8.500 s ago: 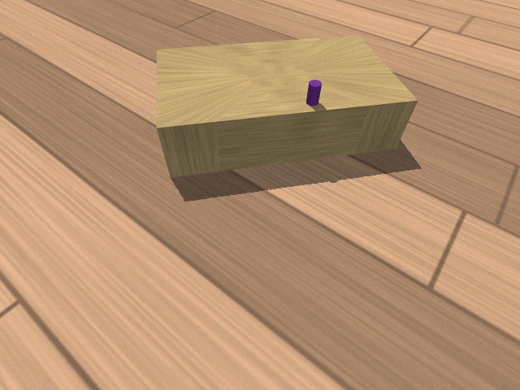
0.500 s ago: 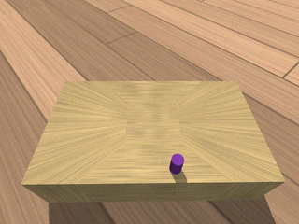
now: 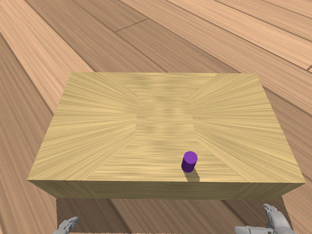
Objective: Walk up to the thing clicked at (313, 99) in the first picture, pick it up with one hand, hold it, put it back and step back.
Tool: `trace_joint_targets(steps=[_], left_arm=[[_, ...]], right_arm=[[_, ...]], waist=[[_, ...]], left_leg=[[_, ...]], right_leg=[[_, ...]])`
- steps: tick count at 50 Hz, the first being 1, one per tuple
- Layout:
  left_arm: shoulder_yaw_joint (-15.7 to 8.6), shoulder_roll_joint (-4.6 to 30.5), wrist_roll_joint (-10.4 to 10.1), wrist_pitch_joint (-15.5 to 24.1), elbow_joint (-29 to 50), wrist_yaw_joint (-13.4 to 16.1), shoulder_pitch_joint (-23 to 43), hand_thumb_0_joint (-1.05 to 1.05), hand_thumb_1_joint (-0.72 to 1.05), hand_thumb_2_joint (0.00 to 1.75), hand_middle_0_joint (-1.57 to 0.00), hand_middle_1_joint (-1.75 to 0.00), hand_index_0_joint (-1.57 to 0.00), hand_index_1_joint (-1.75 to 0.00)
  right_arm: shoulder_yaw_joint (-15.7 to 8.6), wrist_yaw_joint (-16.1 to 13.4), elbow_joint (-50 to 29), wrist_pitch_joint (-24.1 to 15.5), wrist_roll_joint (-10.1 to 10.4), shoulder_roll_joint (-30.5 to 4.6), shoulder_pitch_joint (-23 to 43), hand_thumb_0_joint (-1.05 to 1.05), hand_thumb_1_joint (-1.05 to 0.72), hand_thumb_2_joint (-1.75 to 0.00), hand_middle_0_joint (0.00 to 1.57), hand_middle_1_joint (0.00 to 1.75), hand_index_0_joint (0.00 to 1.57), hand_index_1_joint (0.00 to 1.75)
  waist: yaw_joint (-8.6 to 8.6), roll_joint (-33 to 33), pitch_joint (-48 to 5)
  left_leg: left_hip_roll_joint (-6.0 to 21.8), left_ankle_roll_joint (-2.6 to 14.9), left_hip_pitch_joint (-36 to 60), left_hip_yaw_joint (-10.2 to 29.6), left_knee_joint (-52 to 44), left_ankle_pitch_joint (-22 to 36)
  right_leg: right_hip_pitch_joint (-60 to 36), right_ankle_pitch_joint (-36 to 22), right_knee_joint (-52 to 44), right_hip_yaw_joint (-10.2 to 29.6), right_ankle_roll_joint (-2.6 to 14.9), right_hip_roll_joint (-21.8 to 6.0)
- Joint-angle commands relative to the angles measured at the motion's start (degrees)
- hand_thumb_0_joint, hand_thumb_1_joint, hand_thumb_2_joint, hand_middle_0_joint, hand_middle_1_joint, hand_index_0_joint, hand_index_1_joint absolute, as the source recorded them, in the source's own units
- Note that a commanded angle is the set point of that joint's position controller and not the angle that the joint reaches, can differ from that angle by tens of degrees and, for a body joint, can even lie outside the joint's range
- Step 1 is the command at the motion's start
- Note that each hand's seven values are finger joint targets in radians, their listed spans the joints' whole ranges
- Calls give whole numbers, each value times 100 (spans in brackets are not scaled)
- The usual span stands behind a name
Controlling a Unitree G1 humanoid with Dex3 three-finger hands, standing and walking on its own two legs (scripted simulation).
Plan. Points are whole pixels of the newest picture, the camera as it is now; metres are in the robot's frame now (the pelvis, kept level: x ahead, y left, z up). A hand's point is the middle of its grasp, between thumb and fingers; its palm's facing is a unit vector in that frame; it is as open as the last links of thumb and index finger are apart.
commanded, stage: go down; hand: right
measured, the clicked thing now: (189, 162) +0.47 -0.14 -0.38
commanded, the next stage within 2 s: none
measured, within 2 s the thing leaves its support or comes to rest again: neither
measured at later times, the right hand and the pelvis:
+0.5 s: hand (256, 227) +0.17 -0.27 -0.14, palm faces +0.06 +0.95 -0.32, open 17.3 cm; pelvis +0.03 +0.01 -0.03, yaw -1 degrees
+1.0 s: hand out of the picture +0.15 -0.27 -0.14, palm faces +0.05 +0.95 -0.30, open 17.3 cm; pelvis +0.01 +0.00 -0.05, yaw -1 degrees
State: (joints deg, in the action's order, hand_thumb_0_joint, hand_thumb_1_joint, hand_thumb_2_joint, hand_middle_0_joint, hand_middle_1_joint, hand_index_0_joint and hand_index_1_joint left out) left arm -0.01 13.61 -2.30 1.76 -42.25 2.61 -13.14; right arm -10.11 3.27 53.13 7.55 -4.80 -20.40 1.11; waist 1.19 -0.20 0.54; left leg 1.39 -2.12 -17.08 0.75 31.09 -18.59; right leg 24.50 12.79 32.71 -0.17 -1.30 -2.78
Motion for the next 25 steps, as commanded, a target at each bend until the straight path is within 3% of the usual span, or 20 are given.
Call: trace_joint_targets(steps=[1, 3, 6, 10, 14, 17, 19, 20, 22, 24, 25], left_arm=[[-338, 1021, -38, 307, 998, 129, 354, 0, 90, 89, -20, -30, -20, -30], [-338, 1007, -10, 333, 1029, 132, 269, 0, 89, 89, -20, -30, -20, -30], [-363, 957, 58, 433, 952, 189, 102, 0, 89, 89, -20, -30, -20, -30], [-367, 943, 145, 627, 923, 250, 18, 0, 89, 90, -20, -30, -19, -31], [-349, 965, 153, 682, 1034, 351, 31, 0, 89, 91, -19, -30, -19, -30], [-350, 950, 136, 701, 1069, 423, 48, 0, 89, 91, -19, -30, -19, -30], [-322, 908, 115, 717, 1113, 465, 90, 0, 89, 91, -19, -30, -18, -30], [-313, 907, 113, 711, 1148, 480, 84, 0, 89, 90, -19, -29, -18, -30], [-326, 913, 93, 696, 1212, 488, 66, 0, 89, 90, -19, -29, -19, -30], [-326, 937, 68, 705, 1305, 497, 74, 0, 89, 89, -19, -29, -19, -30], [-336, 942, 71, 722, 1320, 509, 54, 0, 89, 90, -19, -29, -19, -30]], right_arm=[[-168, 108, -883, 386, 86, -902, -247, 0, 29, -5, 7, 4, 6, 4], [-332, 167, -1223, 449, 72, -1109, -149, 0, 37, -5, 6, 4, 5, 4], [-365, 166, -1676, 372, 14, -1183, 238, 0, 46, -5, 5, 5, 4, 5], [-510, 112, -1969, 211, -65, -1215, -69, 0, 50, -3, 5, 5, 5, 5], [-588, 104, -2505, 330, 13, -1281, -542, 0, 51, -2, 6, 4, 5, 4], [-659, 139, -2807, 497, 156, -1340, -768, 0, 51, -2, 6, 4, 5, 4], [-446, 220, -2620, 660, 199, -1040, -1085, 0, 51, -1, 6, 4, 5, 4], [-613, 239, -2918, 690, 213, -1305, -931, 0, 51, -1, 6, 4, 5, 4], [-477, 340, -2792, 856, 267, -1113, -1300, 0, 52, -2, 6, 4, 5, 4], [-602, 402, -3120, 958, 295, -1297, -1245, 0, 54, -2, 6, 5, 5, 5], [-546, 427, -3130, 1005, 297, -1239, -1272, 0, 56, -3, 5, 5, 4, 5]], waist=[[-123, 134, -645], [-93, 153, -825], [47, 26, -1140], [7, 354, -1632], [-29, 602, -1914], [2, 488, -1797], [56, 278, -1443], [10, 396, -1492], [9, 296, -1493], [-22, 390, -1490], [22, 324, -1506]], left_leg=[[-283, 261, -433, -359, -445, 332], [-265, 237, -469, -348, -304, 502], [-227, 177, -611, -305, -11, 893], [-226, 204, -922, -311, 496, 868], [-213, 193, -961, -324, 647, 1053], [-214, 168, -986, -357, 740, 1283], [-215, 141, -1157, -366, 766, 1242], [-210, 149, -1135, -369, 800, 1217], [-225, 147, -1184, -402, 877, 1321], [-225, 146, -1262, -396, 944, 1311], [-220, 128, -1298, -393, 959, 1387]], right_leg=[[-640, -107, -390, -133, 159, 190], [-650, -273, -221, -129, 166, 206], [-719, -606, 135, -122, 200, 199], [-675, -668, 515, -51, 157, 152], [-735, -925, 750, -19, 124, 156], [-559, -1122, 922, 11, 155, 159], [-269, -998, 981, -10, 169, 161], [-214, -972, 1018, -3, 167, 164], [-164, -1136, 1116, 30, 174, 147], [-134, -1132, 1191, 34, 168, 139], [-69, -1173, 1258, 45, 190, 142]])
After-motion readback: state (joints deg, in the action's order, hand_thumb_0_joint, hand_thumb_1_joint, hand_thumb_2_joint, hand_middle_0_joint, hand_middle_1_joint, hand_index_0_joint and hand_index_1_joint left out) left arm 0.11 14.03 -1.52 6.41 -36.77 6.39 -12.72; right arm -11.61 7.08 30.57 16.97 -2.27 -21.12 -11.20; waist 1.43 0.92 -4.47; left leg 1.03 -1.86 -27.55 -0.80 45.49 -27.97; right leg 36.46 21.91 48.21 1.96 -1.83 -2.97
